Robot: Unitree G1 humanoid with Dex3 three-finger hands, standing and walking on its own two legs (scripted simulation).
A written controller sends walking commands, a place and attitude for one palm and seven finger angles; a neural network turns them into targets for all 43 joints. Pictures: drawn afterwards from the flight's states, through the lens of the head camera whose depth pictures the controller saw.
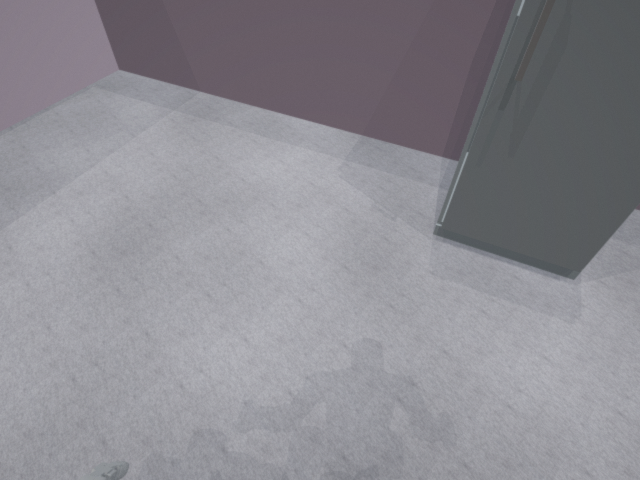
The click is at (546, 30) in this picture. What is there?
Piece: fridge door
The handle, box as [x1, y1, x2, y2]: [515, 0, 555, 80]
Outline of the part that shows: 555,0 547,0 516,74 516,80 521,80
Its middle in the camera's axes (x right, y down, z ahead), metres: +0.57 -0.58 +0.96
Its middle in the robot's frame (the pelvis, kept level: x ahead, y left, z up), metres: +1.15 -0.51 +0.18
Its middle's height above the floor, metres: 0.95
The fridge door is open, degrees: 0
